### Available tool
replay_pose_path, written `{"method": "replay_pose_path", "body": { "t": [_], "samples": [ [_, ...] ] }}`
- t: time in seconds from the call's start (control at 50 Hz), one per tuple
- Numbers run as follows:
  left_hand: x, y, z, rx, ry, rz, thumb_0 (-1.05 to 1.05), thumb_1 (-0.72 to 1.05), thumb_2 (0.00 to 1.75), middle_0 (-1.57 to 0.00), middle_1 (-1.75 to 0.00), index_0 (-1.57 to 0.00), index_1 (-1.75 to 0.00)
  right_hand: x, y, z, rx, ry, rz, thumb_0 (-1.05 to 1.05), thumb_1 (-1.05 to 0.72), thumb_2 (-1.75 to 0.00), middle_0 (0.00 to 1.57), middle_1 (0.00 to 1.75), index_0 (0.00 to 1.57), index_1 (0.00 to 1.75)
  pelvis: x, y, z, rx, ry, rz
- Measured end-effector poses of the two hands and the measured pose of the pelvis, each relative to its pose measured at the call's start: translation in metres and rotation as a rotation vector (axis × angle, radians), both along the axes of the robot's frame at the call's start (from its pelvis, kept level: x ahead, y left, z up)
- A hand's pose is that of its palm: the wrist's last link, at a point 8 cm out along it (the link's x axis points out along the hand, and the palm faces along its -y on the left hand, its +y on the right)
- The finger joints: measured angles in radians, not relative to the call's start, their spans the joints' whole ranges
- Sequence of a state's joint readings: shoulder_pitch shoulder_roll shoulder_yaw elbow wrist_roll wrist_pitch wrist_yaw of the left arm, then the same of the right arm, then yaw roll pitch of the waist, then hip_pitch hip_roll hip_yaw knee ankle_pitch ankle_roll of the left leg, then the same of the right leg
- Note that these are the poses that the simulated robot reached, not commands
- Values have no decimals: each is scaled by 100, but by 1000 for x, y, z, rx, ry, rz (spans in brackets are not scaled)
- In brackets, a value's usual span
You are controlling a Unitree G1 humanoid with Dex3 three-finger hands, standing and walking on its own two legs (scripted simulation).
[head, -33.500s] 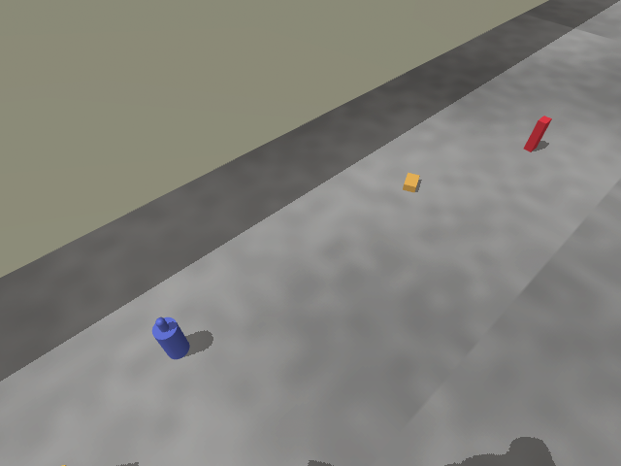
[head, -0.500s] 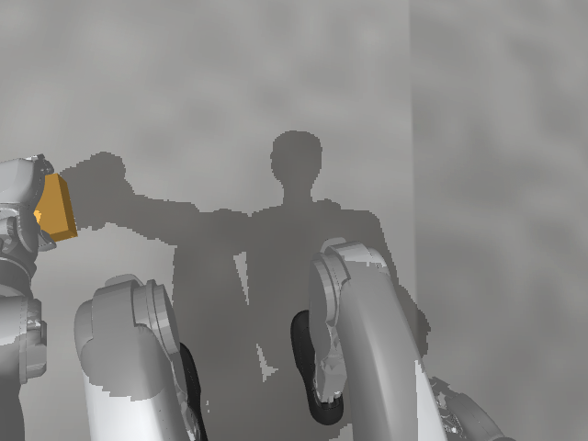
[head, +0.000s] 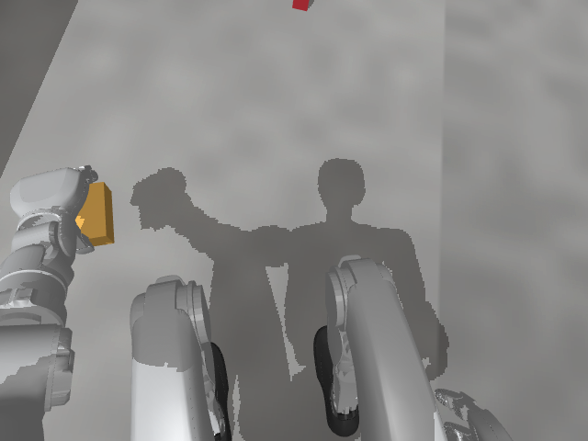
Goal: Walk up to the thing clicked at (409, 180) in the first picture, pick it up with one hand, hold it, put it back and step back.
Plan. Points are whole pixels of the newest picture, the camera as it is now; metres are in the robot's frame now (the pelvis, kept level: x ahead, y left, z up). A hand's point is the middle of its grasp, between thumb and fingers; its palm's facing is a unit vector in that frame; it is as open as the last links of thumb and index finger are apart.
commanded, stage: lift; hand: left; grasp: from above
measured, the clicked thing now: (88, 215) +0.44 +0.30 -0.18
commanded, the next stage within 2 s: hold in 1.32 s
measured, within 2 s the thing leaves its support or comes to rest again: neither
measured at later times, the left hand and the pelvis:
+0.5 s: hand out of the picture +0.37 +0.30 +0.06, palm faces -0.40 -0.14 -0.91, open 11.3 cm; pelvis +0.01 +0.00 +0.15, yaw +4 degrees
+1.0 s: hand out of the picture +0.35 +0.27 +0.23, palm faces -0.44 -0.14 -0.89, open 11.4 cm; pelvis +0.05 +0.01 +0.32, yaw +5 degrees
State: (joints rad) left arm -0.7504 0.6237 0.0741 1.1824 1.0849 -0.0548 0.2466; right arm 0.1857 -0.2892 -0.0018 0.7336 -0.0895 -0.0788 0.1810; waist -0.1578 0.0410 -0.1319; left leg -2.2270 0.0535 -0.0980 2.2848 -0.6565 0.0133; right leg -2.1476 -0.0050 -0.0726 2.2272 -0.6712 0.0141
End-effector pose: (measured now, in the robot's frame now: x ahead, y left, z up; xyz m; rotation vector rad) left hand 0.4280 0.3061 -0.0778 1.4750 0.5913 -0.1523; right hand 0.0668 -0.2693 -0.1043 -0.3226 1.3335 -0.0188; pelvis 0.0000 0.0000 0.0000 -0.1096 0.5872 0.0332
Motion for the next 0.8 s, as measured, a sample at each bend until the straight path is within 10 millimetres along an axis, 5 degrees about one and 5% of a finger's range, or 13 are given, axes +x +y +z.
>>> {"method": "replay_pose_path", "body": {
  "t": [0.28, 0.5, 0.8],
  "samples": [
    [-36, -1, 92, -17, -61, -51, 2, 4, 39, -106, -34, -58, -21, 45, 3, 64, -45, -133, -30, 1, -90, -89, 21, 30, 20, 30, -2, 1, 66, 13, -12, 25],
    [-55, -8, 192, -24, -53, 5, 1, 3, 41, -106, -34, -58, -21, 76, 14, 146, -40, -234, -68, 1, -90, -89, 21, 30, 20, 30, 6, 2, 150, 35, -73, 42],
    [-76, -27, 314, -30, -27, 6, 0, 0, 44, -108, -33, -59, -22, 83, 22, 259, -34, -288, -123, 1, -90, -89, 21, 30, 20, 30, 31, 4, 265, 73, -222, 49]
  ]
}}
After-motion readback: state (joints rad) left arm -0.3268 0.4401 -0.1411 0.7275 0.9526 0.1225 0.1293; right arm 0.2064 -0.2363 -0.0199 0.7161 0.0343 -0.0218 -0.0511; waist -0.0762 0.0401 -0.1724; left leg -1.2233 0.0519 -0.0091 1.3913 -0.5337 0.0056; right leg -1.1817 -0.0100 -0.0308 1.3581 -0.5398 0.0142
